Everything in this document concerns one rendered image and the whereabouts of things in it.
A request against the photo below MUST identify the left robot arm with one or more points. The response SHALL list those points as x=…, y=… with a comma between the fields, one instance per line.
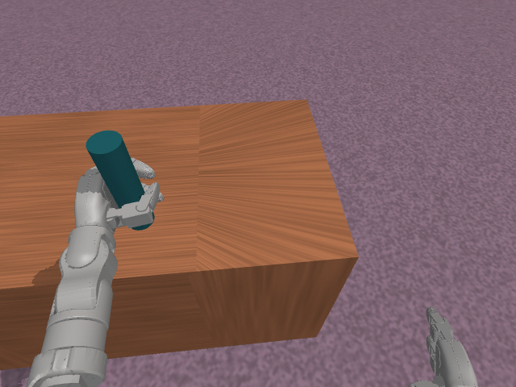
x=73, y=350

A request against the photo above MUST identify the can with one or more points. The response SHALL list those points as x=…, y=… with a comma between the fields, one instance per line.
x=110, y=155

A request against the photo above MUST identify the left robot hand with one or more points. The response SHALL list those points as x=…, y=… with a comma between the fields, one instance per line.
x=95, y=205

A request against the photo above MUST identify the right robot hand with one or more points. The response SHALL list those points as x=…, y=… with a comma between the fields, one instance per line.
x=448, y=358

